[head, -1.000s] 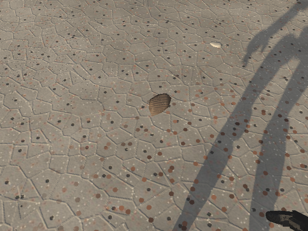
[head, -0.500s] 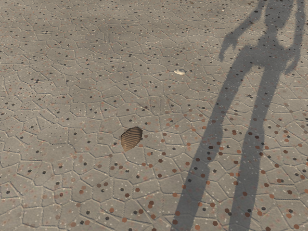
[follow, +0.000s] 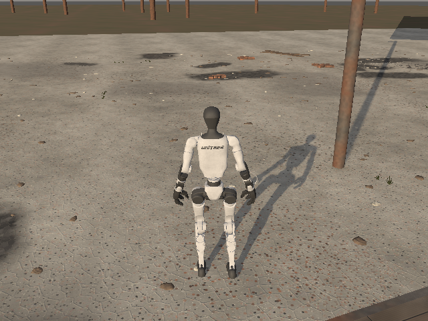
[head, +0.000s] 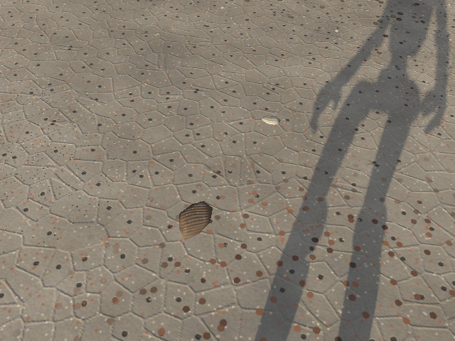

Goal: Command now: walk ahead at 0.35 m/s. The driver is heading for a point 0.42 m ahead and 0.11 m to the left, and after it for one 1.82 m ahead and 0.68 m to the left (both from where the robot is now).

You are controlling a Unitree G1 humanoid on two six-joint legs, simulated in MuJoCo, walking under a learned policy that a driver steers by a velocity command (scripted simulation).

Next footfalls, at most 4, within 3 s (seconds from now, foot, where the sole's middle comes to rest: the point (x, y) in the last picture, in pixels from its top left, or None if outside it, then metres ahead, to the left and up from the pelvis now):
0.42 right None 0.38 -0.14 -0.77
0.94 left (167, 318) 0.60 0.18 -0.77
1.44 right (184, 221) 0.96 0.14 -0.77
1.94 left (80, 212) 1.00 0.52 -0.77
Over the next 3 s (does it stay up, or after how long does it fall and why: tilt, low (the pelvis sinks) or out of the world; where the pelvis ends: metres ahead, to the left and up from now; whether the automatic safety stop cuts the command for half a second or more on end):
stays up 1.46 0.63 -0.01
